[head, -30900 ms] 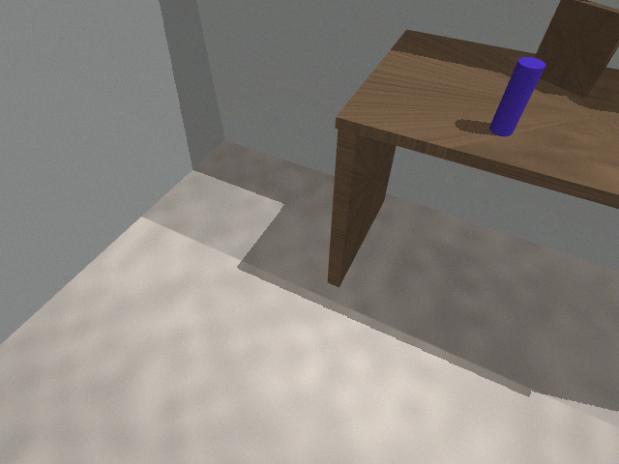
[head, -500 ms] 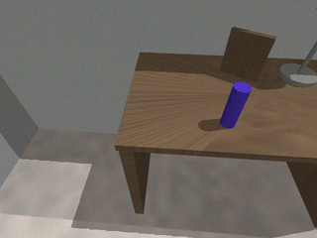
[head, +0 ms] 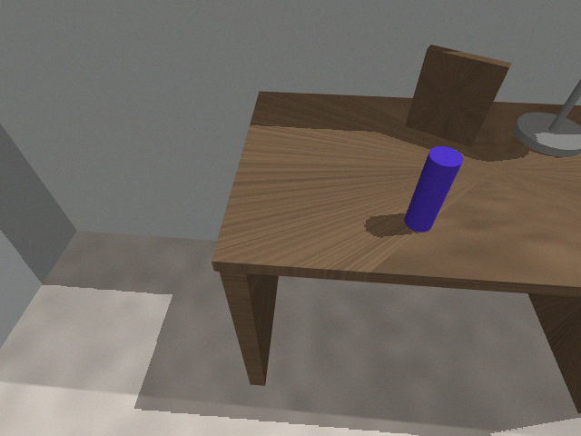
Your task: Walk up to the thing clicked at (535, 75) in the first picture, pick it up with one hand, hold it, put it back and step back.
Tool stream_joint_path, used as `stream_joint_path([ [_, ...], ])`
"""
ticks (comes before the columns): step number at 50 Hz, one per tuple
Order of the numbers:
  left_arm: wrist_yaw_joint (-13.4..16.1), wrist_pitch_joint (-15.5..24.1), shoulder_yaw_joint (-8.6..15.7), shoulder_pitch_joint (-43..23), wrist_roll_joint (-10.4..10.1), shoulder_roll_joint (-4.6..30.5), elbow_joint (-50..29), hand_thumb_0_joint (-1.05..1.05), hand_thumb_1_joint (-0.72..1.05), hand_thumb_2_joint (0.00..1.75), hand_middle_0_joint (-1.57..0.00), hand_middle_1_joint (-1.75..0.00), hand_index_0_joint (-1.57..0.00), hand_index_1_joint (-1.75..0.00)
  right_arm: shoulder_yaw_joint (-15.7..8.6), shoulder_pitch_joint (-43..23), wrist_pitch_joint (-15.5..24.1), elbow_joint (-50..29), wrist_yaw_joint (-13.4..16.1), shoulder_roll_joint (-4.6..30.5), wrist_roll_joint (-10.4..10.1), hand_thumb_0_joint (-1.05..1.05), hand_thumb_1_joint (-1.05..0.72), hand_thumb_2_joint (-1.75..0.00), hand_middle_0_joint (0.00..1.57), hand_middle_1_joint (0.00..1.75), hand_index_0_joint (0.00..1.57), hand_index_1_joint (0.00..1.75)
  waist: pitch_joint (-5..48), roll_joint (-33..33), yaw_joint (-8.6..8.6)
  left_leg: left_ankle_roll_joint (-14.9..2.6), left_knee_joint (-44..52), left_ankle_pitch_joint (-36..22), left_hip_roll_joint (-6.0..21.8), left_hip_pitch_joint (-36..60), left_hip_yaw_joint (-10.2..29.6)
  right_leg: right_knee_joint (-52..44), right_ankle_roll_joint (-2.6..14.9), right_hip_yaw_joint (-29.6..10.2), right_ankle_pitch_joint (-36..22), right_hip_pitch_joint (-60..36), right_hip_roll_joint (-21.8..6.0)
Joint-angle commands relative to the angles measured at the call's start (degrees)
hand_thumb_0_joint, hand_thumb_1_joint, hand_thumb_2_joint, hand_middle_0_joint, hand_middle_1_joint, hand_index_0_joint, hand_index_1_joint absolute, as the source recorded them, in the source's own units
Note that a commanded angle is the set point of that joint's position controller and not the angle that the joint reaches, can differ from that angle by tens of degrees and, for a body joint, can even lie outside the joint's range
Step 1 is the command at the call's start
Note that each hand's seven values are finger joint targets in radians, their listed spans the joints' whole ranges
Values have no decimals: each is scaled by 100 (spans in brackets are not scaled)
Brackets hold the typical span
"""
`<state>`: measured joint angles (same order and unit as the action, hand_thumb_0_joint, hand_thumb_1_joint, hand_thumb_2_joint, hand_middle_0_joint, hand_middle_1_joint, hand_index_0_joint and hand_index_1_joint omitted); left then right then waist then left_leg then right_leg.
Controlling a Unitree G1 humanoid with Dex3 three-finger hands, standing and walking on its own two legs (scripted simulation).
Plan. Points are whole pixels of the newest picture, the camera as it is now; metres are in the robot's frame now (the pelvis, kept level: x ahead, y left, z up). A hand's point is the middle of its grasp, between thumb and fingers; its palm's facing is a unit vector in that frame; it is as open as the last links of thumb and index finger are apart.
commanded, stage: home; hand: right
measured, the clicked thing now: (430, 192) +0.49 -0.20 +0.06
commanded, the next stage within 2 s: stand in 0.80 s
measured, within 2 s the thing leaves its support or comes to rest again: neither
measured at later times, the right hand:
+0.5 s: hand out of the picture +0.08 -0.25 -0.15, palm faces -0.05 +0.93 -0.36, open 17.6 cm
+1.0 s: hand out of the picture +0.08 -0.25 -0.15, palm faces -0.05 +0.93 -0.35, open 17.2 cm
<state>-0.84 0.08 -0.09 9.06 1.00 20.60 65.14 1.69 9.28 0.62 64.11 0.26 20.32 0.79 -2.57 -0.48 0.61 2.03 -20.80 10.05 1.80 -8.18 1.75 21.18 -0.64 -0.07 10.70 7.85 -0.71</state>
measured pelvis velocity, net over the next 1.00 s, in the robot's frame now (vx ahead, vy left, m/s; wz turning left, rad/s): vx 0.01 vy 0.01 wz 0.01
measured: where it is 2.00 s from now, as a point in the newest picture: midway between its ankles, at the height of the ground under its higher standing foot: outside the picture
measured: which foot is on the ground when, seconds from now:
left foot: down 0.00-1.00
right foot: down 0.00-1.00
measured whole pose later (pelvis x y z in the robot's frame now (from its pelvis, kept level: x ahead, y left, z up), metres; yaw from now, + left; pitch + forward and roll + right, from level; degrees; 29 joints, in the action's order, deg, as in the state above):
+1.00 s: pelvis +0.01 +0.01 +0.00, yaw +0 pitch -2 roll +0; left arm -0.5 0.4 0.2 7.5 0.9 20.5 65.0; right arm 0.9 7.4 0.3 64.7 0.1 20.0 0.6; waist -3.4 -0.5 0.3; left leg 1.6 -19.1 10.0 1.4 -6.9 1.9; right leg 18.6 -1.1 0.1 10.3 6.0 -1.2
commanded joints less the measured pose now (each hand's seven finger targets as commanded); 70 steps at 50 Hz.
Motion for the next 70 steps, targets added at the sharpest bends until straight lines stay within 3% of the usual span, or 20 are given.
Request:
stream_joint_path([
  [1, 111, 108, 192, -232, -22, 1181, -326, 0, 90, 90, -20, -30, -20, -30, -269, -199, 140, -342, 76, 1278, -21, 0, 59, -3, 5, 4, 5, 4, 271, 67, -31, -322, 318, -440, 496, 103, 407, -434, 202, -531, -417, 35, -567],
  [3, 121, 120, 184, -276, -35, 1172, -315, 0, 90, 90, -20, -30, -20, -30, -258, -208, 129, -322, 72, 1238, -28, 0, 59, -3, 5, 4, 5, 4, 234, -14, -46, -306, 305, -594, 494, 119, 397, -457, 186, -536, -565, 17, -583],
  [7, 123, 103, 201, -309, -29, 1209, -314, 0, 90, 90, -20, -30, -20, -30, -273, -253, 102, -316, 65, 1232, -17, 0, 58, -3, 5, 5, 5, 5, 150, 47, -64, -302, 385, -160, 462, 93, 384, -570, 188, -552, -151, 127, -566],
  [10, 127, 110, 206, -354, -23, 1196, -340, 0, 90, 90, -20, -30, -20, -30, -286, -307, 98, -328, 59, 1241, -19, 0, 59, -3, 5, 4, 5, 4, 184, 17, -39, -278, 385, -347, 479, 87, 390, -559, 184, -520, -234, 64, -553],
  [12, 129, 137, 201, -349, -34, 1182, -341, 0, 90, 90, -20, -30, -20, -30, -294, -316, 111, -335, 56, 1259, -22, 0, 59, -3, 5, 4, 5, 4, 359, 68, -52, -300, 307, -726, 519, 173, 371, -505, 177, -526, -699, -137, -595],
  [16, 137, 143, 210, -366, -31, 1196, -347, 0, 90, 90, -20, -30, -20, -30, -303, -363, 104, -335, 61, 1254, -24, 0, 59, -3, 5, 4, 5, 4, 394, 46, -53, -287, 292, -844, 519, 230, 360, -506, 160, -494, -905, -183, -605],
  [26, 131, 115, 240, -435, -38, 1194, -349, 0, 90, 90, -20, -30, -20, -30, -305, -354, 100, -302, 64, 1236, -9, 0, 59, -3, 5, 4, 5, 4, 295, 131, -51, -285, 435, -577, 512, 133, 352, -553, 164, -476, -507, -194, -603],
  [29, 123, 93, 236, -422, -39, 1182, -340, 0, 90, 90, -20, -30, -20, -30, -319, -374, 97, -277, 63, 1238, -15, 0, 58, -3, 5, 5, 5, 5, 123, 139, -53, -269, 523, -191, 481, 61, 379, -625, 169, -479, -45, -4, -558],
  [32, 125, 117, 235, -384, -26, 1176, -360, 0, 90, 90, -20, -30, -20, -30, -341, -408, 110, -298, 56, 1289, -15, 0, 57, -4, 5, 5, 5, 5, 365, 148, -34, -310, 432, -591, 541, 182, 396, -552, 174, -464, -475, -182, -606],
  [38, 122, 111, 225, -398, -29, 1152, -344, 0, 90, 90, -20, -30, -20, -30, -346, -359, 88, -282, 46, 1262, -7, 0, 58, -3, 5, 5, 5, 5, 206, 90, -54, -303, 509, -172, 488, -3, 406, -637, 168, -464, -48, -113, -592],
  [45, 131, 139, 227, -375, -33, 1199, -378, 0, 90, 90, -20, -30, -20, -30, -347, -323, 108, -283, 47, 1250, -21, 0, 59, -3, 5, 4, 5, 4, 399, 41, -73, -298, 401, -836, 536, 217, 417, -527, 174, -452, -704, -219, -641],
  [47, 138, 136, 231, -382, -36, 1192, -374, 0, 90, 90, -20, -30, -20, -30, -339, -314, 104, -282, 53, 1245, -19, 0, 43, -19, 20, 20, 20, 20, 487, 84, -70, -305, 364, -1005, 543, 226, 398, -469, 167, -422, -926, -337, -647],
  [48, 136, 130, 223, -333, -46, 1172, -365, 0, 90, 90, -20, -30, -20, -30, -341, -321, 105, -273, 58, 1271, -24, 0, 35, -27, 20, 28, 20, 28, 448, 145, -60, -311, 372, -961, 534, 262, 379, -494, 155, -433, -895, -283, -650],
  [51, 137, 126, 219, -320, -43, 1179, -361, 0, 90, 90, -20, -30, -20, -30, -343, -340, 99, -277, 59, 1258, -30, 0, 11, -51, 20, 30, 20, 30, 474, 122, -55, -311, 352, -1064, 548, 319, 382, -465, 159, -401, -983, -305, -646],
  [53, 132, 110, 223, -341, -51, 1163, -347, 0, 90, 90, -20, -30, -20, -30, -326, -327, 96, -256, 61, 1225, -28, 0, -5, -67, 20, 30, 20, 30, 289, 130, -58, -279, 451, -723, 504, 192, 383, -519, 155, -401, -622, -197, -612],
  [56, 131, 114, 229, -337, -47, 1182, -353, 0, 90, 90, -20, -30, -20, -30, -338, -345, 90, -267, 52, 1231, -28, 0, -29, -90, 20, 30, 20, 30, 273, 64, -56, -271, 450, -782, 513, 203, 392, -553, 170, -407, -619, -180, -618],
  [64, 132, 140, 243, -357, -40, 1197, -401, 0, 90, 90, -20, -30, -20, -30, -343, -363, 101, -305, 53, 1226, -29, 0, -90, -90, 20, 30, 20, 30, 381, 100, -73, -285, 407, -937, 523, 246, 377, -524, 161, -417, -868, -289, -661],
  [70, 135, 128, 255, -362, -39, 1191, -394, 0, 90, 90, -20, -30, -20, -30, -354, -375, 80, -292, 44, 1223, -21, 0, -90, -90, 20, 30, 20, 30, 239, 113, -74, -293, 491, -500, 497, 129, 381, -624, 161, -427, -470, -185, -640],
])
